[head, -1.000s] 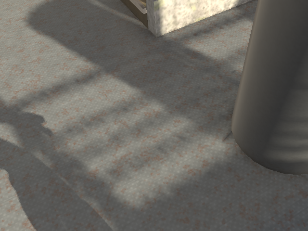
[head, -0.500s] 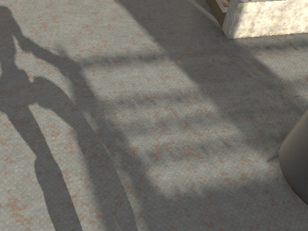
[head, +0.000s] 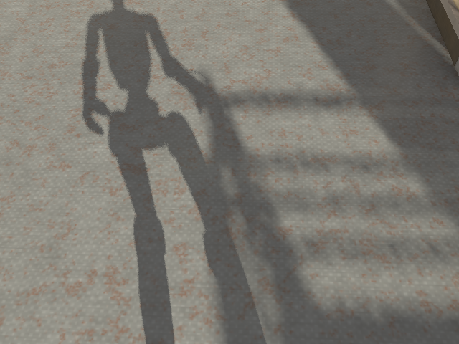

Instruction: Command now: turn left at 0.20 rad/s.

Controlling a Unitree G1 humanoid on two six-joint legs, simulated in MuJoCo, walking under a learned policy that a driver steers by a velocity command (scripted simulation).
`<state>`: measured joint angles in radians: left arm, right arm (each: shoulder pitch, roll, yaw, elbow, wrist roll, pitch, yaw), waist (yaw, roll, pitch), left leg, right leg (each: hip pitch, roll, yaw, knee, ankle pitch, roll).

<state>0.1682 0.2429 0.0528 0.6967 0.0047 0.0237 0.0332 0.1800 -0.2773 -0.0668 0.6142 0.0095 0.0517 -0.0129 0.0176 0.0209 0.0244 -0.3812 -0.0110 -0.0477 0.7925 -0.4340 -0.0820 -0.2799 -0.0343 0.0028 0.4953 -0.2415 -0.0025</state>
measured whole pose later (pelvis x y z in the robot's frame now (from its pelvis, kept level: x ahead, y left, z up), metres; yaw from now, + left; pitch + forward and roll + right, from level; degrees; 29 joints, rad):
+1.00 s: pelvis +0.26 -0.02 -0.01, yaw +1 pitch +3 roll +0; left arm 0.46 0.26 0.02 0.86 -0.02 -0.05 0.01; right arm 0.00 -0.23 -0.03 0.60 0.02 -0.09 0.06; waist 0.11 0.03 0.04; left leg -0.62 0.02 0.03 0.54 0.02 0.04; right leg 0.14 0.03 -0.01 0.21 -0.40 -0.04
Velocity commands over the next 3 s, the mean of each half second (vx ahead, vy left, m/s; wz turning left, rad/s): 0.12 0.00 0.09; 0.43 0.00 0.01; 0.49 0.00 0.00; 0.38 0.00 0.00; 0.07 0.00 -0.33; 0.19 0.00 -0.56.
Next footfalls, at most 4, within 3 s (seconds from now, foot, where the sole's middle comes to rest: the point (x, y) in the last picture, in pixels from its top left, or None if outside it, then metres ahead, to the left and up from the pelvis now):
0.06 left None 0.03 0.13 -0.78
0.54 right None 0.12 -0.12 -0.78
1.06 left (218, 342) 0.48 0.10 -0.78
1.56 right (297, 251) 0.77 -0.14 -0.78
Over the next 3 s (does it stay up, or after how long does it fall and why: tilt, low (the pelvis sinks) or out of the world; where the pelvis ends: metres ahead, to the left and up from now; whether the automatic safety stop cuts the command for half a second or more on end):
stays up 0.92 -0.07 0.00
